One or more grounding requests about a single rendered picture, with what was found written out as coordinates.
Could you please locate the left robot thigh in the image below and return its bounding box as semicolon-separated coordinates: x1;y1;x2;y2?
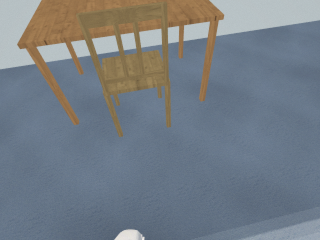
114;229;145;240

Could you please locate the chair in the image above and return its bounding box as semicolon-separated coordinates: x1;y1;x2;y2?
76;1;171;137

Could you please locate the table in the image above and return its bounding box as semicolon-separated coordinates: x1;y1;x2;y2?
17;0;224;125

